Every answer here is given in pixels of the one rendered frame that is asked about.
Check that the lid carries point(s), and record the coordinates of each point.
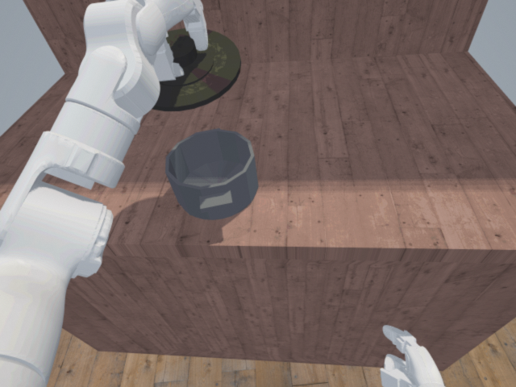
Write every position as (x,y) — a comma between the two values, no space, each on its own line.
(210,76)

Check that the right robot hand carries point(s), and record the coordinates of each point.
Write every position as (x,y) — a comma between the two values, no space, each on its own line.
(419,367)

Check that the knob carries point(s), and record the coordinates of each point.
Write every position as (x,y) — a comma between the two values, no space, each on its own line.
(184,50)

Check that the table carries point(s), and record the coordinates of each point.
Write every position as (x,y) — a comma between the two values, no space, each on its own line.
(386,165)

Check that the pot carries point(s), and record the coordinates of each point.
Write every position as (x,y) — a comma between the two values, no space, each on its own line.
(213,173)

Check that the left robot hand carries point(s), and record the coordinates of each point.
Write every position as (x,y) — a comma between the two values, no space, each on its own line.
(191,12)

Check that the robot left forearm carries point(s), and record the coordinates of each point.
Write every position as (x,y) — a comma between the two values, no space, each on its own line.
(115,87)

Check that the left robot upper arm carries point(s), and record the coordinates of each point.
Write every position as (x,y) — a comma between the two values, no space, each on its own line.
(56,235)

